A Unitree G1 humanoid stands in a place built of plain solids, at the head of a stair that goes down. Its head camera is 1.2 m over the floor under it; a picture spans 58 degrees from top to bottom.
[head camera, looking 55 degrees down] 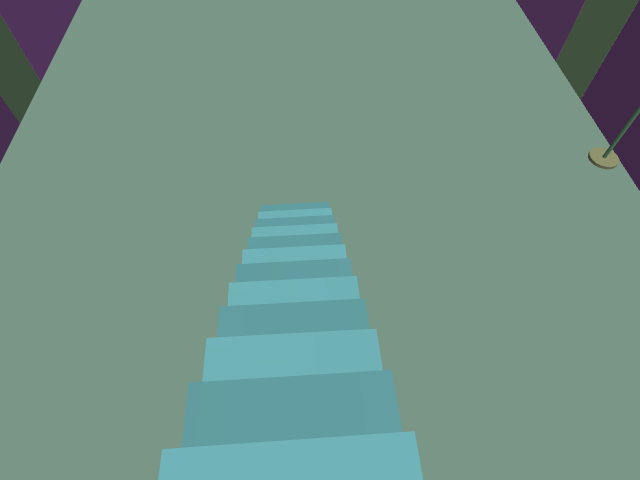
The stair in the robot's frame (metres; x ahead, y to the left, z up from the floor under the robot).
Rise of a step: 0.18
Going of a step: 0.22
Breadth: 0.65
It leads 4 degrees to the left of straight ahead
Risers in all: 12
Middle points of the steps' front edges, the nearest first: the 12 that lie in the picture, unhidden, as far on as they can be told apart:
0.22 0.08 0.00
0.43 0.09 -0.18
0.65 0.11 -0.35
0.87 0.12 -0.53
1.09 0.13 -0.71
1.31 0.15 -0.88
1.53 0.16 -1.06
1.75 0.18 -1.24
1.97 0.19 -1.41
2.18 0.21 -1.59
2.40 0.22 -1.77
2.62 0.24 -1.94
